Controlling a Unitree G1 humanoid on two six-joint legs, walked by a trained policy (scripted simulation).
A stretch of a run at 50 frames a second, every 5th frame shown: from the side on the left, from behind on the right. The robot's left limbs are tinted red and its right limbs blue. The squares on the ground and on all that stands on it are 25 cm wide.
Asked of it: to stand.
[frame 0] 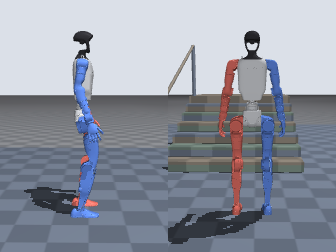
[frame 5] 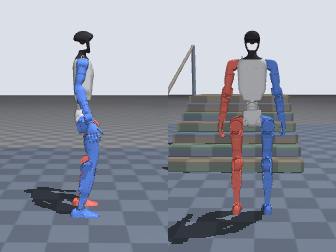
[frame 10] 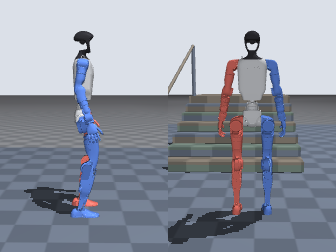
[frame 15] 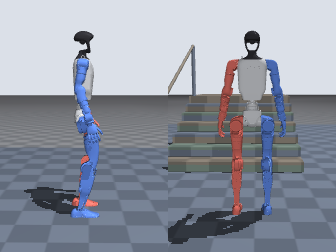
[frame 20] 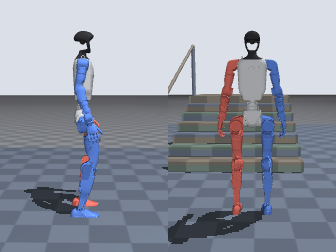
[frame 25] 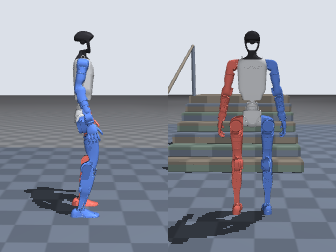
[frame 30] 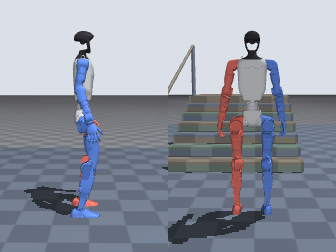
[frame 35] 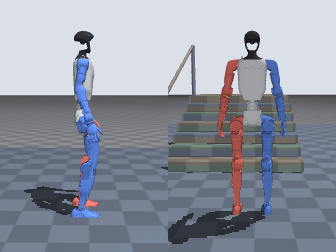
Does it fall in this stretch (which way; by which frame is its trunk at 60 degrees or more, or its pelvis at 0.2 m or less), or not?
no
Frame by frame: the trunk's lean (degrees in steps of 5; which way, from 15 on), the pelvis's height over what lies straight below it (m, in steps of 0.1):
0: 0, 0.8
5: 0, 0.8
10: 0, 0.8
15: 0, 0.8
20: 0, 0.8
25: 0, 0.8
30: 0, 0.8
35: 0, 0.8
